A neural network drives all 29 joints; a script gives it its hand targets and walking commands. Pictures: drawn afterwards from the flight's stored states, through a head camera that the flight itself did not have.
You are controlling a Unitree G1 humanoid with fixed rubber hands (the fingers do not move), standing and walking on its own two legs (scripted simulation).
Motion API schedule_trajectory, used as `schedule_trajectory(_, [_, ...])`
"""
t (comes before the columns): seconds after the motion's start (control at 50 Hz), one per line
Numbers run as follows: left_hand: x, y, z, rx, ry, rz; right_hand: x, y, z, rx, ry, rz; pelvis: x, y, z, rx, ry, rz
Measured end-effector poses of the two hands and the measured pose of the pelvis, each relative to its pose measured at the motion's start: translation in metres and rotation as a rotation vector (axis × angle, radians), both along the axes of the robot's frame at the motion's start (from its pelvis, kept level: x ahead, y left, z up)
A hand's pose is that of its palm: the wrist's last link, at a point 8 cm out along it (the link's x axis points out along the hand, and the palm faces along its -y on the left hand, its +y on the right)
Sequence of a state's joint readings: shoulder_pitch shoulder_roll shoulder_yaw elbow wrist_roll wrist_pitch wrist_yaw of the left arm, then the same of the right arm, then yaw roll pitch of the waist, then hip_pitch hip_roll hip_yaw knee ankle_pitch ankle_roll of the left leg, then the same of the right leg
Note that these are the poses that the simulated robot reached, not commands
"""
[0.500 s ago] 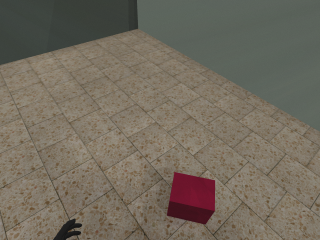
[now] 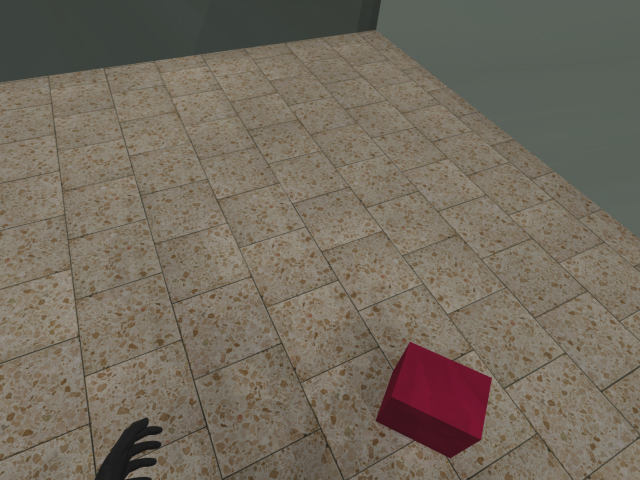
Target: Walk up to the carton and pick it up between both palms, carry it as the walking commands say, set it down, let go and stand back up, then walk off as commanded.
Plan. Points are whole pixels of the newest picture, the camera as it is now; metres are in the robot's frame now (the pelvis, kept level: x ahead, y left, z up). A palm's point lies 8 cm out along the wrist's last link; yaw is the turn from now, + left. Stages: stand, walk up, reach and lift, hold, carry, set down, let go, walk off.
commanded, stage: walk off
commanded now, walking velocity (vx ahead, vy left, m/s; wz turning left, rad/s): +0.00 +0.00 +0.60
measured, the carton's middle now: (430, 400) +0.44 -0.34 -0.65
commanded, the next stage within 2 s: stand in 1.22 s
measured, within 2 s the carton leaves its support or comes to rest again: neither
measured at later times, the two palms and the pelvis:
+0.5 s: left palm out of the picture +0.07 +0.33 -0.13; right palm out of the picture +0.15 -0.19 -0.11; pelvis +0.00 +0.04 -0.03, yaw +17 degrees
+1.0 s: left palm out of the picture +0.01 +0.34 -0.09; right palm (430, 445) +0.21 -0.15 -0.12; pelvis +0.02 +0.04 +0.00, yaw +31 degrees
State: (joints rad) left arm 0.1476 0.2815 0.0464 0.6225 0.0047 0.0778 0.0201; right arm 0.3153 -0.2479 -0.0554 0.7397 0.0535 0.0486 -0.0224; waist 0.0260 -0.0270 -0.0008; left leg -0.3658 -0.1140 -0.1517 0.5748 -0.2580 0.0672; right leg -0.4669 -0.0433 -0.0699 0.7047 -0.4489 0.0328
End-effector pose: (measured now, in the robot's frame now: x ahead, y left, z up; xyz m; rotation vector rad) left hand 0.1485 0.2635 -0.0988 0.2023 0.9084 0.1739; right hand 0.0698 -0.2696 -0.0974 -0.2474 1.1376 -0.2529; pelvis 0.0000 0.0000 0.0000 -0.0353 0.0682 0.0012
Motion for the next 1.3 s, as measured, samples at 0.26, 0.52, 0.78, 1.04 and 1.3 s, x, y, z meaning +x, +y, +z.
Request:
schedule_trajectory(0.26, [-0.029,0.011,0.008,0.028,-0.039,0.116,0.04,0.016,-0.015,0.056,-0.014,0.14,0.003,-0.003,-0.006,0.004,-0.038,0.143])
schedule_trajectory(0.52, [-0.083,0.071,-0.03,-0.047,-0.03,0.331,0.084,0.079,-0.007,-0.004,-0.059,0.317,0.002,0.042,-0.022,-0.047,-0.077,0.307])
schedule_trajectory(0.78, [-0.101,0.066,0.005,0.029,0.011,0.405,0.109,0.085,-0.02,0.059,0.007,0.402,0.013,0.028,-0.006,0.027,0.006,0.4])
schedule_trajectory(1.04, [-0.144,0.081,0.005,0.029,-0.019,0.557,0.146,0.134,-0.022,0.072,0.02,0.572,0.017,0.044,-0.009,0.008,-0.034,0.577])
schedule_trajectory(1.3, [-0.196,0.109,-0.024,-0.044,-0.026,0.747,0.178,0.203,-0.008,0.016,-0.049,0.745,0.015,0.081,-0.018,-0.01,-0.054,0.733])
